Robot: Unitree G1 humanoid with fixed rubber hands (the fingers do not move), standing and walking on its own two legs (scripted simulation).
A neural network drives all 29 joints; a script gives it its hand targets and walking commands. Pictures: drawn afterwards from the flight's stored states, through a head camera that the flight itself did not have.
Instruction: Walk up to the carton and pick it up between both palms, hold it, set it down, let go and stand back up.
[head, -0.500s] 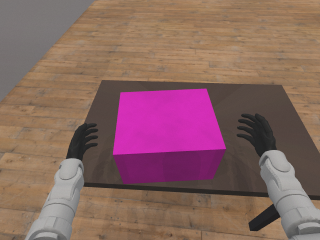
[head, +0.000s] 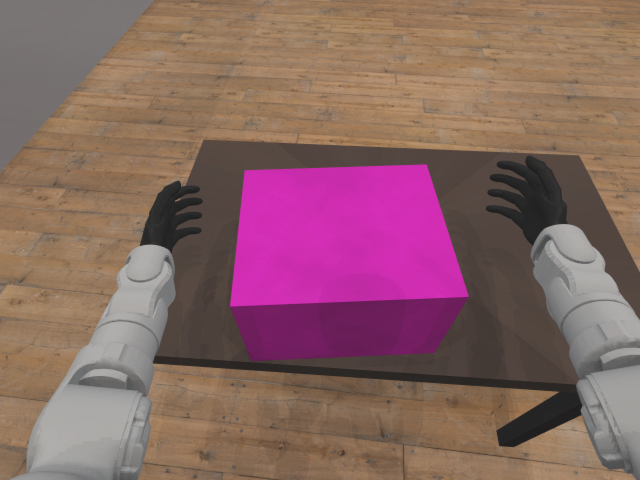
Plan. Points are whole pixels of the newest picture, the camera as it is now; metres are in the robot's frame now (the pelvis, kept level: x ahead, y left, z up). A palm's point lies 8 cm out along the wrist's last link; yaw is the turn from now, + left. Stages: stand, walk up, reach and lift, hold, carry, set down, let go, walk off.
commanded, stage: reach and lift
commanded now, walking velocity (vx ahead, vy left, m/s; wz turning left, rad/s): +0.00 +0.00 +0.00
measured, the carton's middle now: (339, 261) +0.45 +0.01 -0.05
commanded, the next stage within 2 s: none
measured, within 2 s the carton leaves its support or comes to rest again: neither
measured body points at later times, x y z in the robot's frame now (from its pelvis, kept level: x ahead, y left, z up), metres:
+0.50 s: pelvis +0.00 +0.00 -0.01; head +0.08 +0.02 +0.44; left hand +0.43 +0.26 +0.04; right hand +0.46 -0.24 +0.09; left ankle +0.00 +0.17 -0.73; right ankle +0.00 -0.13 -0.73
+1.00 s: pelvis +0.00 +0.01 -0.02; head +0.12 +0.03 +0.41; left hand +0.43 +0.25 -0.01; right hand +0.47 -0.23 +0.03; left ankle +0.00 +0.17 -0.73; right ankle +0.00 -0.13 -0.73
